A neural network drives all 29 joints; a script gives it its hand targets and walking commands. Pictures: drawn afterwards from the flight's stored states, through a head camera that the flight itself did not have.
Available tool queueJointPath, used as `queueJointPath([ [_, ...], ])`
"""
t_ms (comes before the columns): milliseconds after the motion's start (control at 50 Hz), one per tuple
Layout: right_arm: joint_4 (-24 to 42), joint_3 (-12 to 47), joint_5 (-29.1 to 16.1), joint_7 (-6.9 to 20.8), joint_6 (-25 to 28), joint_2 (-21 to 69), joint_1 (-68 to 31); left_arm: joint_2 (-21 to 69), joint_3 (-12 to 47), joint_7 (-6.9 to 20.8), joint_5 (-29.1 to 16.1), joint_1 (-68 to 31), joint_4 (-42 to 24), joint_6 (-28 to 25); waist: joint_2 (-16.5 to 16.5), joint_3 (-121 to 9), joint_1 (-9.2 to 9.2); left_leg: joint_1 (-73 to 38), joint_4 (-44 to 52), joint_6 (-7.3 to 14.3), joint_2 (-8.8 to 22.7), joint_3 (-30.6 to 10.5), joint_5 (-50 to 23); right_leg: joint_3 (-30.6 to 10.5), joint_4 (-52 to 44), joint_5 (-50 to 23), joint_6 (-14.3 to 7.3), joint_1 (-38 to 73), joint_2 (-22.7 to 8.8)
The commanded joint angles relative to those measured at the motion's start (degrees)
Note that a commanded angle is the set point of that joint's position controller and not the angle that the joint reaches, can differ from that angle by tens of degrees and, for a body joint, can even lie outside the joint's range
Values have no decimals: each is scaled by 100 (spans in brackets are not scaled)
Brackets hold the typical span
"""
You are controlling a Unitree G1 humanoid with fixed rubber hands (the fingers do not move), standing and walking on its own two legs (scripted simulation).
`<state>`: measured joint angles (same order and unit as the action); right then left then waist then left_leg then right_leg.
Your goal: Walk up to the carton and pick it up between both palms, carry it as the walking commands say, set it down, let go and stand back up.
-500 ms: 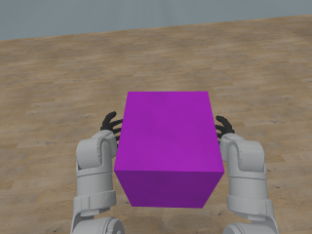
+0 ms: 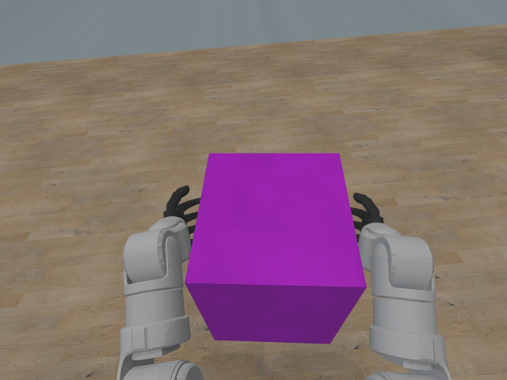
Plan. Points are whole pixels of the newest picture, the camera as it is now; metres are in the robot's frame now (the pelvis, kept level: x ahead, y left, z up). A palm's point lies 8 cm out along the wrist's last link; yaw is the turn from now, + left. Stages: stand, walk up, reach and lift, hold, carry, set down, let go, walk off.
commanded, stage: carry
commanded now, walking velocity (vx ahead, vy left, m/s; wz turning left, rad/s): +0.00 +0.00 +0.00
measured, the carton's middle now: (272, 253) +0.32 +0.00 +0.06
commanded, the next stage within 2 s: none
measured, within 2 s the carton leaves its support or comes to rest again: neither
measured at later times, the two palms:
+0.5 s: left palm (176, 233) +0.31 +0.15 +0.12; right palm (368, 239) +0.31 -0.14 +0.10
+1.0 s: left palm (175, 235) +0.31 +0.15 +0.12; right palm (368, 241) +0.31 -0.14 +0.10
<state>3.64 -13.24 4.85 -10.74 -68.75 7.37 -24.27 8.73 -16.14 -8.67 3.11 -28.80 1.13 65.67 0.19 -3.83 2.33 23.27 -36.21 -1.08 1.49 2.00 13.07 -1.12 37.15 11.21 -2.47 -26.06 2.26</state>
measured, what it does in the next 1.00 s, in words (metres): stands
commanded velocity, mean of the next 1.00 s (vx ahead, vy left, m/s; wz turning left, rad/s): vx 0.00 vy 0.00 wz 0.00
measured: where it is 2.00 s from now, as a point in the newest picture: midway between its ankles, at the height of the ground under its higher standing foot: outside the picture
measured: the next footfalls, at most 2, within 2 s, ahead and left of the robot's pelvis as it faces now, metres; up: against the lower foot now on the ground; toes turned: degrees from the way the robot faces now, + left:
none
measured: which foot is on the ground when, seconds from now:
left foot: down 0.00-1.00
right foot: down 0.00-1.00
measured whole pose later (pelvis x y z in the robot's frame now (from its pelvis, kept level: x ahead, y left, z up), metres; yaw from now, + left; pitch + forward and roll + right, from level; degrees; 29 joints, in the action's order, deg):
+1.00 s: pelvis +0.00 +0.00 +0.00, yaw +0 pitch +0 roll +1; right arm 4.8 -13.2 4.9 -10.8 -68.8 8.1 -22.5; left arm 9.1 -15.7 -8.6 3.1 -26.9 0.0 65.8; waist 0.2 -3.8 2.3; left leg 22.9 -36.2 -1.1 1.5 2.0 13.3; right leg -1.1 36.7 11.2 -2.2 -25.5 2.2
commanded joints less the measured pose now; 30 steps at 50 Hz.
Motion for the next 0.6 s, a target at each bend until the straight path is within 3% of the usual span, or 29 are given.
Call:
queueJointPath([
  [0,1348,3525,-1917,513,303,5074,-4353,5086,3828,454,-1726,-3359,-1220,70,-142,-2644,-249,-1177,438,350,361,-398,237,-775,-1087,205,-111,750,-891],
  [100,1311,3586,-1900,526,299,5064,-4359,5038,3802,472,-1687,-3316,-1158,51,-473,-2551,-245,-1154,389,334,277,-330,384,-849,-1233,499,-119,645,-950],
  [140,1330,3585,-1955,555,284,5107,-4363,5048,3818,462,-1679,-3310,-1222,71,-218,-2518,-240,-1191,430,346,264,-327,482,-820,-1270,736,-117,544,-915],
  [180,1241,3567,-1959,567,287,5176,-4292,5100,3839,464,-1708,-3393,-1283,54,-143,-2602,-243,-1178,481,352,372,-402,279,-780,-1132,396,-115,691,-889],
  [220,1185,3547,-1903,566,282,5096,-4215,5000,3806,465,-1670,-3289,-1205,59,-312,-2603,-237,-1207,436,330,300,-330,423,-810,-1216,480,-106,683,-902],
  [240,1434,3585,-1956,557,308,5098,-4427,5109,3879,471,-1750,-3436,-1313,57,-178,-2553,-243,-1127,520,353,325,-420,469,-803,-1180,600,-100,668,-890],
  [280,1265,3643,-1890,576,289,5115,-4054,5056,3769,502,-1613,-2877,-1046,68,-471,-2585,-230,-1176,327,331,204,-253,533,-858,-1358,672,-105,668,-964],
  [300,1315,3598,-1906,568,300,5088,-4305,5076,3789,499,-1677,-3202,-1131,55,-478,-2501,-241,-1161,368,347,229,-297,461,-873,-1337,674,-93,609,-952],
  [320,1426,3593,-1937,555,320,5070,-4394,5071,3853,485,-1729,-3332,-1261,41,-323,-2594,-240,-1193,420,371,294,-358,436,-841,-1265,615,-91,635,-931],
  [380,1415,3653,-1964,567,326,5132,-4345,5135,3816,488,-1697,-3192,-1153,35,-325,-2616,-241,-1235,385,326,280,-312,298,-831,-1230,376,-120,678,-926],
  [440,1421,3668,-2011,597,338,5233,-4262,5177,3900,490,-1724,-3259,-1341,16,-94,-2722,-241,-1224,500,355,406,-425,60,-712,-1047,111,-77,867,-861],
  [520,1304,3665,-1947,610,325,5171,-4209,5089,3836,510,-1666,-3152,-1178,21,-339,-2639,-241,-1187,444,336,368,-382,210,-802,-1145,191,-97,774,-886],
  [580,1373,3687,-1986,628,357,5298,-4220,5192,3976,529,-1767,-3380,-1432,-16,-157,-2684,-239,-1213,495,331,401,-404,158,-768,-1075,54,-80,855,-881],
])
